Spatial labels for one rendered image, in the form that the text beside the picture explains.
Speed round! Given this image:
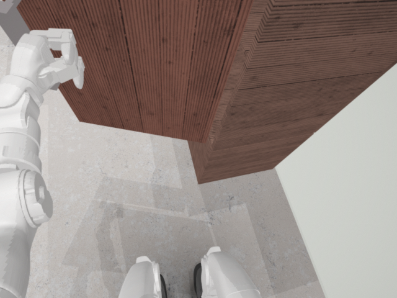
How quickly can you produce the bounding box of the left robot forearm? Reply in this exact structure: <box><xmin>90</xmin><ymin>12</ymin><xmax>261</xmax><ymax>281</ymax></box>
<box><xmin>0</xmin><ymin>75</ymin><xmax>44</xmax><ymax>175</ymax></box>

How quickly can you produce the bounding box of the cupboard door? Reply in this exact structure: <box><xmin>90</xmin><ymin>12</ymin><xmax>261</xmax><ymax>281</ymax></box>
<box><xmin>2</xmin><ymin>0</ymin><xmax>254</xmax><ymax>143</ymax></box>

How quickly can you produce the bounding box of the handle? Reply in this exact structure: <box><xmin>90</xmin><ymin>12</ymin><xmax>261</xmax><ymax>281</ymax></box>
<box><xmin>0</xmin><ymin>0</ymin><xmax>60</xmax><ymax>91</ymax></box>

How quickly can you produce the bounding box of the left robot upper arm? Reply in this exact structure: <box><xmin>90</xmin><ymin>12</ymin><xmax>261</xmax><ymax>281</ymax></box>
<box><xmin>0</xmin><ymin>169</ymin><xmax>53</xmax><ymax>298</ymax></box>

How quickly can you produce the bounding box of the robot thigh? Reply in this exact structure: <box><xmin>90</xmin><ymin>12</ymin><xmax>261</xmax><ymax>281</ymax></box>
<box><xmin>118</xmin><ymin>261</ymin><xmax>161</xmax><ymax>298</ymax></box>
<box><xmin>201</xmin><ymin>251</ymin><xmax>262</xmax><ymax>298</ymax></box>

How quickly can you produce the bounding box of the robot left hand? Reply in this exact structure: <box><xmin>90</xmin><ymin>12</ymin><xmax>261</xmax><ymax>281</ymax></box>
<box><xmin>9</xmin><ymin>28</ymin><xmax>85</xmax><ymax>95</ymax></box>

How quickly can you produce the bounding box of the left robot thigh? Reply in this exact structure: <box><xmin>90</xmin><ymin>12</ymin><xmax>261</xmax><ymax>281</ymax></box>
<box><xmin>118</xmin><ymin>261</ymin><xmax>161</xmax><ymax>298</ymax></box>

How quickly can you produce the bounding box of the right robot thigh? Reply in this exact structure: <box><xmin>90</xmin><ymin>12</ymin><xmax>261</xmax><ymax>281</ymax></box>
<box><xmin>201</xmin><ymin>251</ymin><xmax>262</xmax><ymax>298</ymax></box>

